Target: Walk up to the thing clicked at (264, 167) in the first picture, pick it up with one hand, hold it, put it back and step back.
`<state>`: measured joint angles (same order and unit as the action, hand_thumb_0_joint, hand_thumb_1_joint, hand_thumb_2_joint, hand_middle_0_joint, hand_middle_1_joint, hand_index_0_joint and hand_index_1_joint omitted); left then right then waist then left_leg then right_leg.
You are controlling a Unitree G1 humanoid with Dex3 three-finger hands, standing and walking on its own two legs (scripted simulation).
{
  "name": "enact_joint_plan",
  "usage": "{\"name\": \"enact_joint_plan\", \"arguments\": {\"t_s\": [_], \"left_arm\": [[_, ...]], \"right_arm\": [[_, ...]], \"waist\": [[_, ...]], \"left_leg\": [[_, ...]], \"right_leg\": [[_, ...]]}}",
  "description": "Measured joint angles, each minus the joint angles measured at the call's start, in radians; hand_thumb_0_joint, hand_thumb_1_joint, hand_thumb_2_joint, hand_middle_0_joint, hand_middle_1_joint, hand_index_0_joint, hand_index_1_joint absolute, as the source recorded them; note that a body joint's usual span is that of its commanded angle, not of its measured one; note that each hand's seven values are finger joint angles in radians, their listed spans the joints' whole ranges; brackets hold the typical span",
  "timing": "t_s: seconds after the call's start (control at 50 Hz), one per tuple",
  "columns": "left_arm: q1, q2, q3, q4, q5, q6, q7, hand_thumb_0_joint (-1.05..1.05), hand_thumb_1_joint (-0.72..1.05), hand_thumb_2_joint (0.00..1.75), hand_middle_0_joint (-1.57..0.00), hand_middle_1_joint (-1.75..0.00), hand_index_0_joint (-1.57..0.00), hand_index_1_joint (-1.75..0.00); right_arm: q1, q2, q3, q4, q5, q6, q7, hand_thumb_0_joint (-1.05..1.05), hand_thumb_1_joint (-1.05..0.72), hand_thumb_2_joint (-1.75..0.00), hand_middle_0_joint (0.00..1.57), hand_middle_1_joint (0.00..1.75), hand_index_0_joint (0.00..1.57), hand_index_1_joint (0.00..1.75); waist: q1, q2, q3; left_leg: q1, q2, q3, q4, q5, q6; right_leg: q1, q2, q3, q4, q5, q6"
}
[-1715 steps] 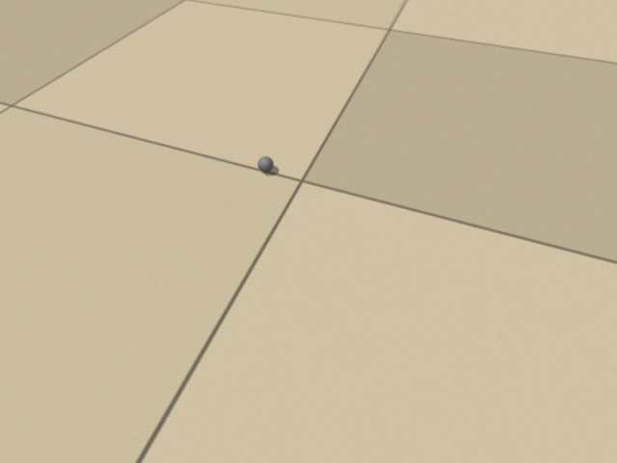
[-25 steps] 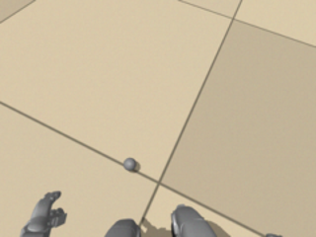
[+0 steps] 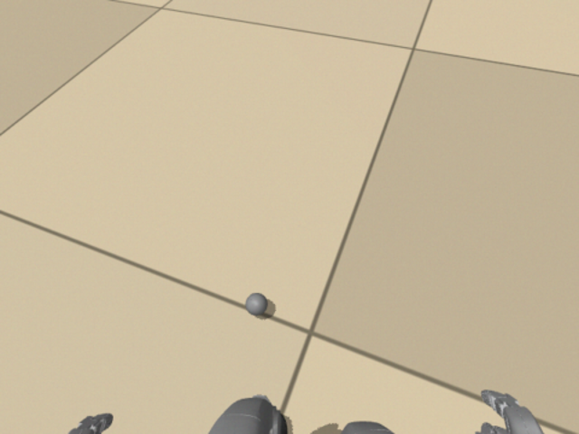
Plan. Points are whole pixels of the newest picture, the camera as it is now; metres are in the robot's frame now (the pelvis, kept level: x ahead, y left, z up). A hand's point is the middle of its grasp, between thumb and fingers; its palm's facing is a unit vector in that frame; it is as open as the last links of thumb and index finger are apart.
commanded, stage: step back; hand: left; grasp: from above
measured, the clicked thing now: (256, 304) +0.55 +0.17 -0.72
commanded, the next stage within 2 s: none
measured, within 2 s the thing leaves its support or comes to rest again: neither
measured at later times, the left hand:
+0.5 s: hand out of the picture -0.04 +0.27 -0.14, palm faces +0.06 -0.94 -0.34, open 7.4 cm
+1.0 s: hand out of the picture -0.21 +0.23 -0.14, palm faces +0.04 -0.90 -0.43, open 7.4 cm
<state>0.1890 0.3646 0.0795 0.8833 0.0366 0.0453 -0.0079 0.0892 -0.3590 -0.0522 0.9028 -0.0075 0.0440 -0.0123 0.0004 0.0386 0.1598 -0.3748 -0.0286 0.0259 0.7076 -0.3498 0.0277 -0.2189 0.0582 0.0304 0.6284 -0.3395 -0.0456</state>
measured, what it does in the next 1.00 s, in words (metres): walks backwards: left foot, then right foot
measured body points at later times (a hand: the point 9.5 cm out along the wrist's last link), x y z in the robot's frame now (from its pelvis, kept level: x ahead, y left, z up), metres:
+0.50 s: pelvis -0.14 +0.00 +0.01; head -0.10 +0.03 +0.46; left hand -0.04 +0.32 -0.12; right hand -0.05 -0.30 -0.09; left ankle -0.13 +0.12 -0.72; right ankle -0.15 -0.15 -0.63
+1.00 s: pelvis -0.31 -0.05 -0.01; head -0.25 -0.05 +0.44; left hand -0.21 +0.27 -0.11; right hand -0.20 -0.37 -0.13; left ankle -0.34 +0.06 -0.71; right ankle -0.25 -0.18 -0.72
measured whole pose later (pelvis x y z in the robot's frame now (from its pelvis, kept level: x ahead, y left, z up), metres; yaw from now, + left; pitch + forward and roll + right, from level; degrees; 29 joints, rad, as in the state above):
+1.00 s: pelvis -0.31 -0.05 -0.01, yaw +4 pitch -1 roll +0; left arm 0.15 0.38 0.07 0.77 0.04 0.05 0.02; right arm 0.18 -0.40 -0.05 0.86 -0.01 0.04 -0.03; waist 0.00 0.01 0.16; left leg -0.32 -0.05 -0.06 0.84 -0.51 0.00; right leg -0.38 -0.03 -0.01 0.67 -0.27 0.00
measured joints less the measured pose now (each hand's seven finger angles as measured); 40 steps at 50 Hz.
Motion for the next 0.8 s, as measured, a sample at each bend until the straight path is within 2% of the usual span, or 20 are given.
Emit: {"name": "enact_joint_plan", "arguments": {"t_s": [0.04, 0.08, 0.14, 0.24, 0.28, 0.3, 0.34, 0.36, 0.4, 0.42, 0.46, 0.52, 0.56, 0.62, 0.68, 0.7, 0.72, 0.74, 0.76, 0.8], "left_arm": [[0.010, 0.004, 0.001, -0.015, 0.003, 0.001, 0.002, 0.01, 0.91, 0.90, -0.20, -0.30, -0.20, -0.30], [0.010, -0.003, 0.001, -0.026, 0.003, 0.002, 0.008, 0.01, 0.91, 0.90, -0.20, -0.30, -0.20, -0.30], [-0.008, -0.014, -0.001, -0.048, 0.004, 0.004, 0.011, 0.01, 0.90, 0.90, -0.20, -0.30, -0.20, -0.30], [-0.059, -0.017, -0.008, -0.107, 0.009, 0.000, 0.013, 0.01, 0.90, 0.90, -0.21, -0.30, -0.20, -0.30], [-0.078, -0.011, -0.012, -0.128, 0.006, 0.003, 0.011, 0.01, 0.90, 0.90, -0.21, -0.30, -0.20, -0.30], [-0.085, -0.006, -0.014, -0.135, 0.002, 0.007, 0.010, 0.01, 0.90, 0.90, -0.21, -0.30, -0.20, -0.30], [-0.100, 0.016, -0.009, -0.133, -0.005, 0.020, 0.008, 0.01, 0.90, 0.90, -0.21, -0.30, -0.20, -0.30], [-0.096, 0.019, -0.005, -0.125, -0.008, 0.026, 0.008, 0.01, 0.90, 0.90, -0.20, -0.30, -0.20, -0.30], [-0.082, 0.013, -0.002, -0.102, -0.004, 0.039, 0.010, 0.01, 0.91, 0.90, -0.20, -0.30, -0.20, -0.30], [-0.077, 0.011, -0.001, -0.092, -0.004, 0.044, 0.009, 0.01, 0.91, 0.90, -0.20, -0.30, -0.20, -0.30], [-0.060, 0.017, 0.006, -0.085, -0.013, 0.045, 0.006, 0.01, 0.91, 0.90, -0.20, -0.30, -0.20, -0.30], [-0.031, 0.035, 0.021, -0.086, -0.018, 0.036, 0.003, 0.01, 0.91, 0.90, -0.20, -0.30, -0.20, -0.30], [-0.021, 0.047, 0.029, -0.082, -0.016, 0.034, 0.006, 0.01, 0.91, 0.90, -0.20, -0.30, -0.20, -0.30], [-0.007, 0.060, 0.031, -0.074, -0.015, 0.028, 0.010, 0.01, 0.91, 0.90, -0.20, -0.30, -0.20, -0.30], [0.004, 0.061, 0.026, -0.052, -0.015, 0.014, 0.008, 0.01, 0.91, 0.90, -0.20, -0.30, -0.20, -0.30], [-0.004, 0.046, 0.025, -0.034, -0.012, 0.008, 0.009, 0.01, 0.91, 0.90, -0.20, -0.30, -0.20, -0.30], [-0.010, 0.024, 0.019, -0.020, -0.007, 0.005, 0.007, 0.01, 0.91, 0.90, -0.20, -0.30, -0.20, -0.30], [-0.005, 0.010, 0.012, -0.017, -0.003, 0.003, 0.001, 0.01, 0.91, 0.90, -0.20, -0.30, -0.20, -0.30], [0.006, 0.003, 0.003, -0.021, 0.001, 0.003, -0.005, 0.01, 0.91, 0.90, -0.20, -0.30, -0.20, -0.30], [0.029, -0.002, -0.006, -0.028, 0.004, 0.005, -0.007, 0.01, 0.91, 0.90, -0.20, -0.30, -0.20, -0.30]], "right_arm": [[0.011, 0.001, 0.001, 0.007, -0.001, 0.006, 0.004, 0.01, -0.90, -0.89, 0.20, 0.30, 0.21, 0.30], [0.027, -0.011, 0.003, 0.006, 0.003, 0.004, 0.007, 0.01, -0.90, -0.89, 0.20, 0.30, 0.21, 0.30], [0.055, -0.037, 0.003, -0.005, 0.007, -0.005, 0.002, 0.01, -0.90, -0.89, 0.20, 0.30, 0.21, 0.30], [0.087, -0.062, 0.002, -0.011, 0.006, -0.007, -0.012, 0.01, -0.91, -0.89, 0.20, 0.30, 0.21, 0.30], [0.095, -0.059, 0.000, -0.012, 0.000, -0.010, -0.012, 0.01, -0.91, -0.89, 0.20, 0.30, 0.21, 0.30], [0.098, -0.056, -0.001, -0.012, -0.003, -0.014, -0.011, 0.01, -0.91, -0.89, 0.20, 0.30, 0.21, 0.30], [0.086, -0.021, -0.002, -0.003, -0.015, -0.016, -0.010, 0.01, -0.91, -0.89, 0.20, 0.30, 0.21, 0.30], [0.088, -0.009, 0.003, -0.004, -0.022, -0.016, -0.004, 0.01, -0.91, -0.89, 0.20, 0.30, 0.21, 0.30], [0.099, 0.000, 0.012, -0.012, -0.027, -0.019, 0.005, 0.01, -0.91, -0.89, 0.20, 0.30, 0.21, 0.30], [0.104, 0.004, 0.014, -0.013, -0.029, -0.020, 0.004, 0.01, -0.91, -0.89, 0.20, 0.30, 0.21, 0.30], [0.107, 0.013, 0.022, -0.015, -0.034, -0.019, 0.001, 0.01, -0.90, -0.89, 0.20, 0.30, 0.21, 0.30], [0.092, 0.020, 0.025, -0.030, -0.031, -0.024, -0.002, 0.01, -0.90, -0.89, 0.21, 0.30, 0.21, 0.30], [0.074, 0.019, 0.024, -0.051, -0.027, -0.029, -0.005, 0.01, -0.90, -0.89, 0.21, 0.30, 0.21, 0.30], [0.035, 0.007, 0.022, -0.083, -0.024, -0.032, -0.007, 0.01, -0.90, -0.89, 0.21, 0.30, 0.21, 0.30], [-0.004, -0.016, 0.020, -0.110, -0.022, -0.024, -0.004, 0.01, -0.90, -0.89, 0.21, 0.30, 0.21, 0.30], [-0.020, -0.032, 0.015, -0.111, -0.018, -0.019, -0.003, 0.00, -0.90, -0.89, 0.21, 0.30, 0.21, 0.30], [-0.030, -0.049, 0.008, -0.106, -0.013, -0.011, -0.004, 0.00, -0.90, -0.89, 0.21, 0.30, 0.21, 0.30], [-0.028, -0.057, 0.002, -0.101, -0.008, -0.003, -0.008, 0.00, -0.90, -0.89, 0.20, 0.30, 0.21, 0.30], [-0.019, -0.056, -0.002, -0.094, -0.005, 0.005, -0.013, 0.00, -0.90, -0.89, 0.20, 0.30, 0.21, 0.30], [0.001, -0.049, -0.002, -0.075, 0.002, 0.012, -0.014, 0.00, -0.90, -0.89, 0.20, 0.30, 0.21, 0.30]], "waist": [[0.023, -0.037, -0.007], [0.030, -0.053, -0.015], [0.026, -0.050, -0.021], [0.004, -0.046, 0.009], [-0.005, -0.052, 0.022], [-0.010, -0.055, 0.027], [0.001, -0.117, 0.055], [0.008, -0.130, 0.054], [-0.013, -0.102, 0.035], [-0.024, -0.085, 0.026], [-0.019, -0.074, 0.005], [0.004, -0.080, -0.013], [0.012, -0.081, -0.007], [0.029, -0.079, 0.010], [0.036, -0.064, 0.020], [0.030, -0.029, 0.033], [0.016, 0.018, 0.046], [0.005, 0.039, 0.042], [0.010, 0.030, 0.027], [0.038, -0.011, 0.003]], "left_leg": [[-0.036, -0.059, -0.056, 0.180, -0.116, -0.017], [-0.053, -0.098, -0.112, 0.313, -0.129, -0.023], [-0.044, -0.103, -0.161, 0.393, -0.120, -0.034], [0.069, -0.035, -0.124, 0.187, -0.164, -0.048], [0.128, -0.008, -0.097, 0.028, -0.117, -0.040], [0.163, 0.002, -0.085, -0.068, -0.052, -0.034], [0.186, -0.030, -0.052, -0.110, -0.004, -0.022], [0.183, -0.030, -0.039, -0.106, 0.001, -0.018], [0.161, 0.002, -0.060, -0.092, 0.009, -0.011], [0.154, 0.018, -0.075, -0.098, 0.022, -0.011], [0.144, 0.041, -0.080, -0.131, 0.055, -0.015], [0.114, 0.058, -0.065, -0.157, 0.094, -0.024], [0.087, 0.066, -0.060, -0.148, 0.110, -0.027], [0.039, 0.085, -0.037, -0.113, 0.121, -0.033], [-0.024, 0.105, -0.023, -0.047, 0.121, -0.054], [-0.043, 0.125, -0.040, -0.018, 0.119, -0.060], [-0.057, 0.144, -0.072, 0.000, 0.122, -0.046], [-0.075, 0.129, -0.107, 0.026, 0.064, -0.034], [-0.097, 0.088, -0.127, 0.089, -0.034, -0.031], [-0.119, 0.008, -0.132, 0.247, -0.137, -0.027]], "right_leg": [[-0.011, -0.023, 0.019, -0.010, 0.021, -0.009], [-0.019, -0.037, 0.024, -0.047, 0.058, -0.006], [-0.055, -0.039, 0.012, -0.087, 0.108, -0.001], [-0.123, -0.049, -0.032, -0.074, 0.149, 0.005], [-0.153, -0.057, -0.050, -0.042, 0.152, 0.012], [-0.170, -0.061, -0.058, -0.018, 0.149, 0.018], [-0.188, -0.092, -0.027, 0.022, 0.149, 0.024], [-0.202, -0.078, 0.000, 0.054, 0.078, 0.024], [-0.241, -0.008, 0.040, 0.228, -0.102, 0.030], [-0.254, 0.022, 0.056, 0.329, -0.140, 0.031], [-0.271, 0.061, 0.099, 0.493, -0.147, 0.028], [-0.247, 0.064, 0.139, 0.588, -0.129, 0.040], [-0.198, 0.042, 0.140, 0.540, -0.141, 0.058], [-0.117, -0.009, 0.112, 0.356, -0.157, 0.069], [-0.016, -0.054, 0.063, 0.073, -0.071, 0.059], [0.006, -0.037, 0.044, 0.025, -0.076, 0.062], [0.013, -0.012, 0.017, 0.014, -0.061, 0.060], [0.005, -0.007, 0.000, 0.019, -0.050, 0.057], [-0.016, -0.020, 0.004, 0.036, -0.045, 0.052], [-0.049, -0.056, 0.042, 0.046, -0.027, 0.045]]}}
